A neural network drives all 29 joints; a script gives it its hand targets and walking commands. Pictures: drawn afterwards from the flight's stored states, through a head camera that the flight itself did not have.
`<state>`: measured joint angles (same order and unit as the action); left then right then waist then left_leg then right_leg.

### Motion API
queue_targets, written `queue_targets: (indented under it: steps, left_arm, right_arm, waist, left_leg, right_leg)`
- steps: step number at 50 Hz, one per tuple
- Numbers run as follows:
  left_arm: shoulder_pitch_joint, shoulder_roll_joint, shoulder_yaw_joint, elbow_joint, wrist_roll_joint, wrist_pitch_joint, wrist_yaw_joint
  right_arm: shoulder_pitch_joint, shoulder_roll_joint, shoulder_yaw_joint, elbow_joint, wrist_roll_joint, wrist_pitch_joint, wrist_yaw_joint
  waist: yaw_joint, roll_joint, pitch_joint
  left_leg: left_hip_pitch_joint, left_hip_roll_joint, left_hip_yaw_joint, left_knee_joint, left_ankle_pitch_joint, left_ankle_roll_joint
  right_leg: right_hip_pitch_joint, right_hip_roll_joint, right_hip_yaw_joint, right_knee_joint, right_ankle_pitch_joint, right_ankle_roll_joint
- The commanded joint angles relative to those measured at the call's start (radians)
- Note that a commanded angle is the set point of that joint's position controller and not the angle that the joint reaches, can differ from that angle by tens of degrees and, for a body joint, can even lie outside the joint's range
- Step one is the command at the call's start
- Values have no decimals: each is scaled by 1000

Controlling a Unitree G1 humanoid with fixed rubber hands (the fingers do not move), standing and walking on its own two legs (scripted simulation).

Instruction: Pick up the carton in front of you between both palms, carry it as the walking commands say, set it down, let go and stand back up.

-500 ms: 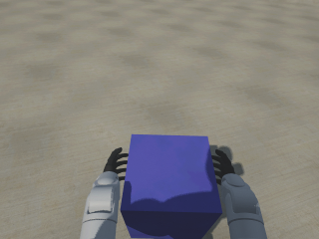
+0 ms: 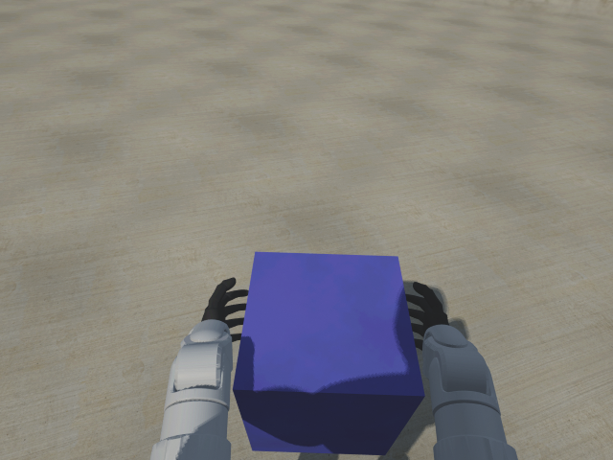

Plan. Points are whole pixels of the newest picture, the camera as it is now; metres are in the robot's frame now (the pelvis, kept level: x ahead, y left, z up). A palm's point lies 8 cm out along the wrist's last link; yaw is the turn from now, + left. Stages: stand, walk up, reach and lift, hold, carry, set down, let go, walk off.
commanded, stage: set down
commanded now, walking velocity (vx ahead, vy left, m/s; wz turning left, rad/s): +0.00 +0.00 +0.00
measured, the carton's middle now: (322, 357) +0.30 +0.00 -0.04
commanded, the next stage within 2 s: none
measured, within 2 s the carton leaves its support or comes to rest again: neither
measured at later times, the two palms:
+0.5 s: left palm (227, 373) +0.33 +0.16 -0.16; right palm (391, 369) +0.35 -0.14 -0.15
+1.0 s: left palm (230, 383) +0.38 +0.18 -0.30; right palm (368, 375) +0.40 -0.12 -0.29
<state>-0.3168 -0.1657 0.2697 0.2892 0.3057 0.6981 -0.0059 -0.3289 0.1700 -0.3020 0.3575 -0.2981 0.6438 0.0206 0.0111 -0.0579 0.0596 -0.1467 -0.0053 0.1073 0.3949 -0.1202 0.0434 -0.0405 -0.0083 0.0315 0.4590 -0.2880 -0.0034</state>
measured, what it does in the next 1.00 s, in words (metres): lowers itself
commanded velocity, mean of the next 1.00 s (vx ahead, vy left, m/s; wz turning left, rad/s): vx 0.00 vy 0.00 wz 0.00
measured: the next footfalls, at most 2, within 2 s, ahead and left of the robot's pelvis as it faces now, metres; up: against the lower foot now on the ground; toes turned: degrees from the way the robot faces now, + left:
none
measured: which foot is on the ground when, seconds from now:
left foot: down 0.00-1.00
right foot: down 0.00-1.00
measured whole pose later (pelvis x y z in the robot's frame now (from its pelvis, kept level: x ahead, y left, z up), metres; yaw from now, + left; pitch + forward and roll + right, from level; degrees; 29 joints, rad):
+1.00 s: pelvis -0.06 -0.01 -0.21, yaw -3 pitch +42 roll -3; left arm -0.83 -0.03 0.47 0.59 0.24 0.26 0.00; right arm -0.87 0.08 -0.44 0.68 -0.19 0.20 -0.08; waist 0.07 -0.08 -0.17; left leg -1.84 0.03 -0.02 1.46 -0.36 0.01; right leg -1.71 0.07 -0.02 1.55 -0.57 -0.01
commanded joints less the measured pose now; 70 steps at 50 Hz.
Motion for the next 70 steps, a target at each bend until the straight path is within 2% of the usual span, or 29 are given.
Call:
queue_targets:
  steps: [1, 4, 7, 9, 11, 13, 16, 20, 23, 25, 28, 32, 36, 43, 50, 58, 70]
  left_arm:
    - [-556, -828, -401, 73, -179, -77, -227]
    - [-642, -763, -279, 172, -105, -133, -224]
    - [-652, -677, -167, 240, -29, -192, -212]
    - [-619, -614, -109, 275, 17, -240, -203]
    - [-585, -576, -92, 291, 37, -298, -198]
    - [-572, -578, -112, 294, 31, -360, -198]
    - [-612, -629, -196, 290, -8, -464, -199]
    - [-684, -681, -342, 266, -92, -574, -192]
    - [-730, -666, -448, 208, -155, -611, -179]
    - [-742, -640, -470, 184, -175, -614, -171]
    - [-747, -627, -439, 211, -170, -590, -166]
    - [-797, -676, -376, 279, -141, -537, -174]
    - [-867, -710, -319, 331, -120, -488, -193]
    - [-977, -735, -294, 357, -128, -460, -189]
    - [-1063, -734, -331, 328, -172, -451, -163]
    - [-1151, -685, -339, 305, -206, -442, -150]
    - [-1304, -595, -279, 337, -223, -441, -167]
  right_arm:
    - [-560, 898, 393, 71, 159, -69, 209]
    - [-634, 865, 272, 174, 79, -123, 188]
    - [-650, 777, 154, 231, -2, -184, 159]
    - [-623, 707, 100, 254, -37, -231, 144]
    - [-600, 672, 91, 256, -38, -286, 134]
    - [-593, 671, 116, 253, -21, -347, 128]
    - [-624, 709, 202, 250, 24, -450, 127]
    - [-684, 764, 382, 228, 113, -564, 108]
    - [-712, 768, 490, 175, 172, -600, 75]
    - [-720, 757, 516, 153, 186, -599, 48]
    - [-760, 761, 524, 162, 194, -572, 30]
    - [-831, 804, 475, 232, 186, -516, 57]
    - [-907, 824, 400, 304, 163, -471, 89]
    - [-1015, 789, 334, 355, 153, -459, 102]
    - [-1117, 763, 366, 346, 195, -461, 99]
    - [-1216, 747, 404, 355, 241, -444, 96]
    - [-1358, 677, 379, 419, 246, -438, 77]
  waist:
    - [3, 20, -162]
    - [11, 15, -140]
    - [17, 31, -131]
    - [21, 52, -148]
    - [23, 59, -197]
    - [25, 61, -265]
    - [20, 61, -417]
    - [34, 58, -736]
    - [44, 72, -987]
    - [49, 80, -1074]
    - [61, 49, -1065]
    - [78, 34, -949]
    - [87, 25, -907]
    - [83, 49, -1005]
    - [96, 68, -1145]
    - [129, 43, -1219]
    - [150, 14, -1177]
  left_leg:
    - [380, -43, -207, 25, -84, -12]
    - [300, -51, -200, 76, -109, -6]
    - [203, -56, -199, 122, -92, -2]
    - [116, -59, -190, 158, -34, -2]
    - [49, -64, -185, 211, 35, -6]
    - [3, -68, -184, 267, 113, -10]
    - [-50, -73, -193, 364, 229, -14]
    - [-68, -82, -209, 527, 416, -11]
    - [-113, -90, -200, 641, 507, -23]
    - [-223, -102, -176, 683, 458, -39]
    - [-397, -119, -137, 718, 273, -52]
    - [-578, -121, -125, 751, 70, -45]
    - [-693, -117, -125, 804, -15, -38]
    - [-788, -116, -132, 924, -11, -56]
    - [-846, -118, -128, 1041, 13, -78]
    - [-948, -120, -102, 1166, 37, -84]
    - [-1154, -107, -72, 1323, 5, -85]
  right_leg:
    - [-449, 46, 90, -130, -86, -72]
    - [-496, 48, 86, -87, -118, -74]
    - [-540, 67, 77, -27, -105, -63]
    - [-565, 88, 63, 22, -64, -47]
    - [-605, 101, 55, 72, -16, -33]
    - [-652, 112, 48, 123, 33, -23]
    - [-737, 132, 41, 215, 86, -10]
    - [-884, 154, 42, 358, 183, 12]
    - [-941, 162, 48, 458, 271, 23]
    - [-931, 163, 49, 508, 300, 33]
    - [-984, 172, 32, 552, 186, 46]
    - [-1142, 181, 20, 602, -18, 36]
    - [-1292, 187, 12, 662, -116, 25]
    - [-1492, 206, -10, 803, -135, 15]
    - [-1613, 225, -36, 944, -125, 14]
    - [-1708, 231, -50, 1068, -121, 22]
    - [-1823, 229, -60, 1214, -156, 15]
